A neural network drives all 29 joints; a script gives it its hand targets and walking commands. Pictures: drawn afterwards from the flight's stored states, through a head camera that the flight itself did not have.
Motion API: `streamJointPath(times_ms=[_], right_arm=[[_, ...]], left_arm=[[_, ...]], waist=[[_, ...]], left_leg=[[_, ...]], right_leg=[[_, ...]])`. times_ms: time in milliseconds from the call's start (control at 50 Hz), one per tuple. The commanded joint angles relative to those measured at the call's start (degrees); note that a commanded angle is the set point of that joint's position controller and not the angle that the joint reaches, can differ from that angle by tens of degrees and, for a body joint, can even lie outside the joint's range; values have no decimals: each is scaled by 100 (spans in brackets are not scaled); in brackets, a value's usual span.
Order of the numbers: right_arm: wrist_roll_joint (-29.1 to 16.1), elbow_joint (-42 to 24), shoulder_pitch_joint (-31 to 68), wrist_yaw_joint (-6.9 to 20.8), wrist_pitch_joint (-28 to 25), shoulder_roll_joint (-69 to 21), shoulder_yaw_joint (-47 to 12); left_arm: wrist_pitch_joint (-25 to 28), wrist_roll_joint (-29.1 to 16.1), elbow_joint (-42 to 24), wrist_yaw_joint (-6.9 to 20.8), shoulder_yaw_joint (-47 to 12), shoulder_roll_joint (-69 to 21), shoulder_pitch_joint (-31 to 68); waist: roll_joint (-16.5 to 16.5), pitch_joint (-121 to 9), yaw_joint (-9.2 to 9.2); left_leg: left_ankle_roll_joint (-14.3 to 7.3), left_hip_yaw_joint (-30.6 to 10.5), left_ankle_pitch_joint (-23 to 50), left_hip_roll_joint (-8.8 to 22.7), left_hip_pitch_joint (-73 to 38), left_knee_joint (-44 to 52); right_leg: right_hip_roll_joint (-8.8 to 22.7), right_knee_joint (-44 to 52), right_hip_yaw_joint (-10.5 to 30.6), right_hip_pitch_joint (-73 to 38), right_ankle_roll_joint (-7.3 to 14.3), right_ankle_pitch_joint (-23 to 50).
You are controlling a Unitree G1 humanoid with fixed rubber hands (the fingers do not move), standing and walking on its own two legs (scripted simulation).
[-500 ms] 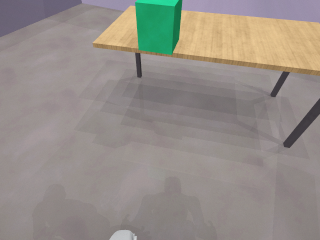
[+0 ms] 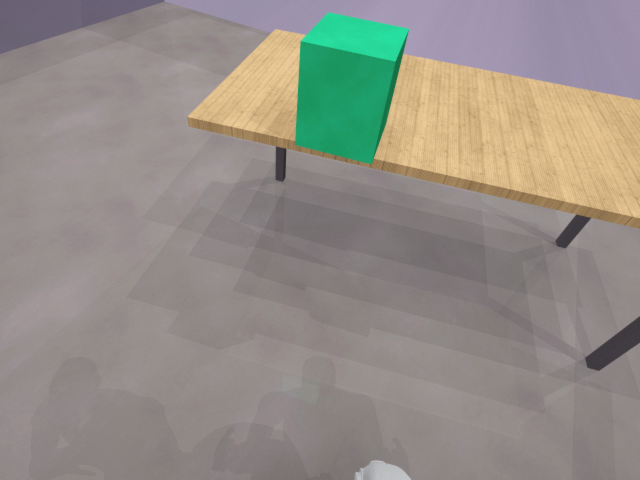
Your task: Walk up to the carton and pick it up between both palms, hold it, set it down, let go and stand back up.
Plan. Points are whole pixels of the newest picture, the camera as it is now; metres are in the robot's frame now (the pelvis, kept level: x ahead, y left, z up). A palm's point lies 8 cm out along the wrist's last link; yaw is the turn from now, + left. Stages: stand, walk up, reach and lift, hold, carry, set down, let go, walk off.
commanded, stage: walk up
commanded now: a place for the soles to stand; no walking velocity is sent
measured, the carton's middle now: (350, 88) +0.96 -0.07 +0.05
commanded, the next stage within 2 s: none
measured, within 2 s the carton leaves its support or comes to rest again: neither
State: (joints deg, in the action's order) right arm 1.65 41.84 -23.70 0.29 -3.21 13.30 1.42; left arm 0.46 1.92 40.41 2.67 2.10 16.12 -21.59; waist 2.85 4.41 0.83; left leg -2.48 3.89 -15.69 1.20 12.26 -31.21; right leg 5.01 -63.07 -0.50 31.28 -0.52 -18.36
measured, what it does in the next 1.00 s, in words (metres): walks ahead: right foot, then left foot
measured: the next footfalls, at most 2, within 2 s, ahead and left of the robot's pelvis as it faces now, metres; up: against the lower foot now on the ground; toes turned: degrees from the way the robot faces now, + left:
right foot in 0.22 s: +0.24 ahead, -0.16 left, +0.00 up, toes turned -6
left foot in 0.70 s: +0.43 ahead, +0.08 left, +0.00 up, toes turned +4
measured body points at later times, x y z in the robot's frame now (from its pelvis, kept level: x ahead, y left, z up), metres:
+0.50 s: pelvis +0.20 -0.06 +0.00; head +0.21 -0.09 +0.45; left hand +0.23 +0.20 -0.11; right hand +0.27 -0.32 -0.13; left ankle +0.27 +0.10 -0.66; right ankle +0.20 -0.16 -0.73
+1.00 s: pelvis +0.38 -0.03 +0.00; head +0.38 +0.00 +0.45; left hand +0.43 +0.23 -0.13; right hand +0.41 -0.30 -0.11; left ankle +0.39 +0.08 -0.73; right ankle +0.46 -0.19 -0.67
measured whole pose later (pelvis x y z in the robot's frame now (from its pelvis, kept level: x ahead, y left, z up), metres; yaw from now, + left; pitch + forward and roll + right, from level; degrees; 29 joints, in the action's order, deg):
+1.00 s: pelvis +0.38 -0.03 +0.00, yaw +1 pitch -4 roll +0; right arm 1.7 42.6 -24.3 0.0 -2.5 13.7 1.3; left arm -0.4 2.3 39.9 2.5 2.2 16.3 -22.4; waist 3.2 4.6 1.2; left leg -2.2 3.6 -15.2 0.9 10.5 -29.3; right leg 4.6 -56.0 0.2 30.4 -1.2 -16.2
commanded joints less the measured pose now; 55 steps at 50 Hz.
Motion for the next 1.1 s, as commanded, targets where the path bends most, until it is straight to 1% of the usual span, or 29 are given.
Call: streamJointPath(times_ms=[0,60,120,140,180,200,220,240,260,300,320,340,380,440,500,580,620,660,680,700,720,740,780,800,840,860,980,1060,1080], right_arm=[[-30,-354,-189,-37,-248,1021,338],[3,-266,-219,12,-235,1174,361],[34,-223,-458,33,-185,1326,369],[13,-255,-433,37,-154,1354,361],[54,-304,-380,40,-90,1264,307],[54,-325,-532,48,-56,1051,219],[42,-415,-831,62,-49,639,53],[-32,-593,-1057,58,35,634,50],[54,-621,-787,10,143,997,144],[54,-663,-216,40,170,983,206],[33,-600,-317,75,144,887,219],[-1,-532,-510,111,133,782,220],[18,-501,-584,165,137,677,204],[14,-598,-262,220,152,524,188],[48,-804,369,237,143,380,171],[54,-959,837,233,109,377,259],[75,-971,773,208,71,432,303],[118,-827,232,133,-29,610,402],[177,-696,-295,75,-78,780,479],[225,-589,-1011,21,-118,1165,595],[171,-600,-1256,-67,-87,1556,642],[30,-595,-1093,-138,14,1677,650],[-19,-595,-688,-177,46,1312,481],[-7,-640,-362,-173,45,1230,433],[-15,-645,63,-111,9,1013,351],[18,-589,175,-88,-19,1045,343],[-11,-359,7,-71,-96,1108,329],[-82,-382,-78,-43,27,1083,227],[-76,-415,11,-36,75,1190,218]], left_arm=[[96,62,-460,68,137,256,-162],[177,27,-650,84,94,149,243],[220,41,-791,68,164,212,556],[243,36,-794,45,192,228,463],[305,96,-666,-45,282,368,-120],[368,144,-509,-118,366,615,-740],[408,205,-383,-196,501,1081,-1430],[373,143,-427,-279,573,1562,-1551],[305,0,-364,-341,567,1530,-1396],[279,-63,-466,-364,358,1141,-967],[293,-21,-509,-357,294,992,-619],[305,-25,-525,-332,240,881,-344],[365,-17,-389,-284,199,773,-285],[446,-15,-282,-276,194,759,-461],[451,-7,-157,-254,178,754,-652],[376,-11,-140,-231,232,1033,-732],[322,-13,-154,-243,225,1028,-740],[250,-17,-107,-217,127,928,-789],[231,-1,-137,-208,62,799,-895],[230,-4,-258,-185,-45,525,-1085],[163,23,-380,-182,-92,312,-1286],[49,26,-488,-235,77,768,-952],[-17,80,-500,-209,130,806,-550],[-13,35,-455,-181,91,663,-647],[11,-1,-351,-107,76,471,-923],[15,10,-316,-82,106,442,-992],[34,45,-499,-17,113,267,-319],[120,17,-593,-175,57,190,15],[124,3,-525,-215,99,217,-138]], waist=[[-855,271,36],[-1120,144,156],[-961,206,285],[-1053,224,213],[-644,160,-136],[55,-159,-459],[1098,-926,-710],[1383,-942,-658],[804,-749,-667],[282,257,-619],[104,254,-378],[349,206,-200],[473,163,-126],[507,101,-193],[394,168,-349],[563,184,-462],[504,321,-379],[-58,297,-52],[-419,-89,196],[-1365,-888,474],[-1803,-963,456],[-1320,-713,541],[-713,-12,384],[-638,262,172],[-874,374,-24],[-999,310,-132],[-1181,234,38],[-1072,-32,136],[-924,-141,-21]], left_leg=[[-1135,-1240,103,1214,407,1812],[-1070,-946,-15,1093,177,1538],[-1051,-1058,-277,1243,306,1491],[-984,-1063,-307,1290,387,1360],[-809,-982,168,1212,676,522],[-584,-716,397,887,900,-685],[-215,-177,-224,316,1501,-2557],[97,-179,-1746,-275,2488,-3605],[135,-551,-1702,13,2653,-4073],[213,-669,-1028,184,2810,-4408],[215,-717,-704,261,2518,-4104],[257,-648,-515,326,2184,-3729],[347,-530,-195,294,1879,-3448],[427,-408,134,355,1983,-2695],[372,-225,529,356,1985,-1605],[201,-118,514,227,1371,-748],[80,-41,520,114,1056,-538],[-27,59,614,-98,59,-121],[-134,-197,388,-91,-659,40],[-522,-1793,-584,914,-1732,425],[-961,-3980,-1096,2176,-2152,1174],[-1496,-4578,-1402,2381,-1735,1583],[-1036,-3561,-537,2057,-942,1575],[-835,-2785,-145,1801,-467,1593],[-798,-1979,-199,1394,340,1733],[-906,-1793,-206,1296,399,1735],[-965,-1073,61,1029,342,1603],[-781,-748,2381,1001,456,619],[-706,-726,2297,1020,709,363]], right_leg=[[152,872,-15,182,-113,586],[160,2100,-178,-173,-68,915],[-54,2475,-378,-696,46,980],[-87,2621,-388,-974,126,917],[-285,2978,-398,-1897,329,834],[-199,3167,-33,-2698,478,623],[885,3535,1462,-3716,769,-486],[2033,4490,3809,-3958,1373,-1132],[2150,4928,4234,-3588,1681,-1552],[1681,4695,2684,-2709,1397,121],[1451,4580,1930,-2354,1208,871],[1202,4619,1364,-2051,1107,1014],[936,4640,885,-1717,1142,1410],[916,4635,609,-1963,1350,1681],[828,4561,426,-2208,1241,1827],[1035,4600,466,-1919,1300,623],[1083,4453,530,-1822,1222,657],[940,3559,307,-1397,1058,888],[678,2591,55,-1228,900,1099],[181,846,-400,-547,548,453],[-458,-305,-343,405,261,-1478],[-446,-940,-53,718,179,-1568],[-189,-1219,304,797,164,-819],[-72,-955,353,641,116,-575],[30,-313,264,37,26,-413],[0,-193,212,-98,-9,-248],[46,1479,25,-202,-113,556],[-318,2433,-290,-1212,-48,1074],[-396,2681,-373,-1758,14,1367]])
